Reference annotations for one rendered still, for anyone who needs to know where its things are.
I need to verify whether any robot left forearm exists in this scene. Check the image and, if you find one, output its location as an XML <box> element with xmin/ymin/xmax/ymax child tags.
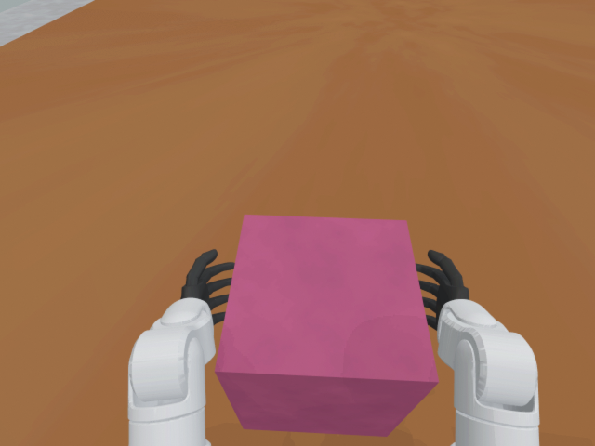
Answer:
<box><xmin>128</xmin><ymin>298</ymin><xmax>216</xmax><ymax>446</ymax></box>

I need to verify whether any robot right hand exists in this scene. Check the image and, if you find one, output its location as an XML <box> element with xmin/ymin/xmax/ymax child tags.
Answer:
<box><xmin>416</xmin><ymin>250</ymin><xmax>469</xmax><ymax>331</ymax></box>

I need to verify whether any carton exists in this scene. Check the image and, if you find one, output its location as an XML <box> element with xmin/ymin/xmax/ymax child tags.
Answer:
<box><xmin>215</xmin><ymin>215</ymin><xmax>439</xmax><ymax>437</ymax></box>

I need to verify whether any robot right forearm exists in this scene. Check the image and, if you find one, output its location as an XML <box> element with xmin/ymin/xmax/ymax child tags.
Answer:
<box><xmin>437</xmin><ymin>299</ymin><xmax>539</xmax><ymax>446</ymax></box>

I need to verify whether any robot left hand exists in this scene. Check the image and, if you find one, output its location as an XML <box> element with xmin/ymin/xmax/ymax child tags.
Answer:
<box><xmin>181</xmin><ymin>249</ymin><xmax>235</xmax><ymax>325</ymax></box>

